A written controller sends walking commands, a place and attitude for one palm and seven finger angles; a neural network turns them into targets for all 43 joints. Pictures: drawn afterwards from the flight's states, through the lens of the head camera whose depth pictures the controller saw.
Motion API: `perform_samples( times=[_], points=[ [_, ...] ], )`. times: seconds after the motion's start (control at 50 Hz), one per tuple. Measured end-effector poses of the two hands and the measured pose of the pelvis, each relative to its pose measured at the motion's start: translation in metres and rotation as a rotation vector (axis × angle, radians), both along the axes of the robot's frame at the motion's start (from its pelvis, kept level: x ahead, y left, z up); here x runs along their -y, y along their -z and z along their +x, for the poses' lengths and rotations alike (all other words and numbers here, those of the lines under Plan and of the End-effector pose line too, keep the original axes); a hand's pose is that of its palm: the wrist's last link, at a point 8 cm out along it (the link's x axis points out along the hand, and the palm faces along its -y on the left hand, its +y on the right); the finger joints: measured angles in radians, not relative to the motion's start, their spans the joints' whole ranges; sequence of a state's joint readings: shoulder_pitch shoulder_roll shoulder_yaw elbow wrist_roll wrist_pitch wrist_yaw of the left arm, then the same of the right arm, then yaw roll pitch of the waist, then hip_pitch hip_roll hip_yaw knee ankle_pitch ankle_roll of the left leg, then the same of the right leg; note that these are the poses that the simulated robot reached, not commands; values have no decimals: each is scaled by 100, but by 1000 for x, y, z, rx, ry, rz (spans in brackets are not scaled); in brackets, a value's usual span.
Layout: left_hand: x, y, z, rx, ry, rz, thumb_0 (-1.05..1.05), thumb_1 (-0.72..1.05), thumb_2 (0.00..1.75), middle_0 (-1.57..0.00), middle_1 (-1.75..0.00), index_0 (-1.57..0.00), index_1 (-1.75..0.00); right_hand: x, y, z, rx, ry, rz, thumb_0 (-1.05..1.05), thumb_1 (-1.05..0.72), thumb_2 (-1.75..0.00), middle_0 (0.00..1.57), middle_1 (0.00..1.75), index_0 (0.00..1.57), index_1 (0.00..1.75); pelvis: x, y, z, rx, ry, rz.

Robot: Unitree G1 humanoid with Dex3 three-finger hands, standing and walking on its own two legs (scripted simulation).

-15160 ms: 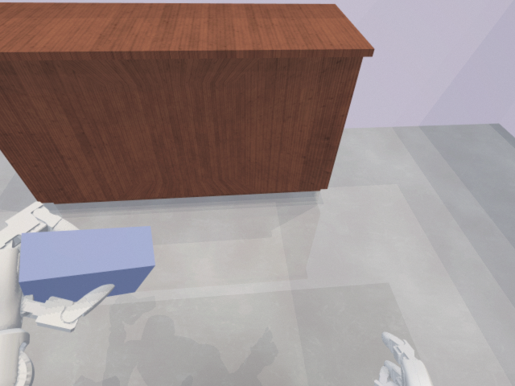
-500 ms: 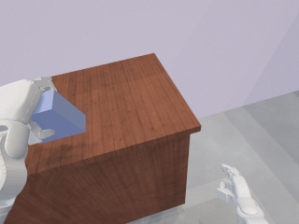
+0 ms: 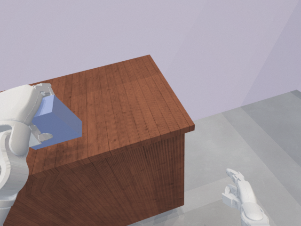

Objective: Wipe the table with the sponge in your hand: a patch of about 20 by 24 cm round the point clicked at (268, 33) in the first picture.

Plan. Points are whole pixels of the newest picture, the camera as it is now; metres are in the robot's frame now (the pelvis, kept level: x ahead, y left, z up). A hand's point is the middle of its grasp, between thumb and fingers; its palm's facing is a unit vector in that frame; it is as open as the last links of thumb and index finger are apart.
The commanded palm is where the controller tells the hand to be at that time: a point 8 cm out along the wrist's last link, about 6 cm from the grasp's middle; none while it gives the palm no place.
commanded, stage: move the sponge above the wiping area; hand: left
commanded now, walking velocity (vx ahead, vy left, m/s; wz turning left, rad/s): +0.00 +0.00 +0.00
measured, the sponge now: (49, 128) +0.26 +0.30 +0.17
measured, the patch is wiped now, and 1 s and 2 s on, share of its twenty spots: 0.00 0.00 0.00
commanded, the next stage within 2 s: none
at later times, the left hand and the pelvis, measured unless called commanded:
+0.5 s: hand (36, 121) +0.26 +0.32 +0.20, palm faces +0.13 -0.01 -0.99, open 9.2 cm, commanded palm +0.21 +0.32 +0.27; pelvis +0.01 +0.00 +0.00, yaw +1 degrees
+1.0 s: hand (38, 122) +0.27 +0.32 +0.19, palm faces +0.12 -0.03 -0.99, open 9.2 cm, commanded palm +0.23 +0.33 +0.26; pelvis +0.01 +0.02 +0.00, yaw +1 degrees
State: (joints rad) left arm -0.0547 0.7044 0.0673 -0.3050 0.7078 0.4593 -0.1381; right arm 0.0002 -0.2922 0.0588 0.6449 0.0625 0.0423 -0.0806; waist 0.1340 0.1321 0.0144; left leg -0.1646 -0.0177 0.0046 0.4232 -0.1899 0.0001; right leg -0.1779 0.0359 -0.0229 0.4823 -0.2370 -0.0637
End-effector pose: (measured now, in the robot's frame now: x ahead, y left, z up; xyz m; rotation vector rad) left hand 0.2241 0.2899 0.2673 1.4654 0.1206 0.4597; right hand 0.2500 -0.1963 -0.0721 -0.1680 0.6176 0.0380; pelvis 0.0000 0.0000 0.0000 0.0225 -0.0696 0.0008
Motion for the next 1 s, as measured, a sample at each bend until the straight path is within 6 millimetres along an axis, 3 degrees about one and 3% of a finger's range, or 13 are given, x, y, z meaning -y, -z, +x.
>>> perform_samples(
  times=[0.18,0.34,0.52,1.0],
  points=[
    [2,4,4,-30,16,18,-1,-44,105,-83,-141,-83,-141,8,4,-2,-10,21,-6,2,-90,-90,20,30,20,30,0,0,4,-3,3,2],
    [-8,8,4,-45,-15,18,-1,-44,105,-83,-141,-83,-141,6,5,0,-15,18,-6,2,-90,-90,20,30,20,30,-1,0,6,-7,-5,0],
    [-22,20,11,-104,-48,17,-1,-44,105,-83,-141,-83,-141,0,5,3,-21,9,-16,2,-90,-90,20,30,20,30,-4,0,8,-11,-10,-3],
    [-27,30,17,-107,-27,6,-1,-44,105,-82,-141,-83,-141,-25,2,10,-34,-25,-7,2,-90,-90,20,30,20,30,-18,-2,12,-15,-15,-10]
  ],
)
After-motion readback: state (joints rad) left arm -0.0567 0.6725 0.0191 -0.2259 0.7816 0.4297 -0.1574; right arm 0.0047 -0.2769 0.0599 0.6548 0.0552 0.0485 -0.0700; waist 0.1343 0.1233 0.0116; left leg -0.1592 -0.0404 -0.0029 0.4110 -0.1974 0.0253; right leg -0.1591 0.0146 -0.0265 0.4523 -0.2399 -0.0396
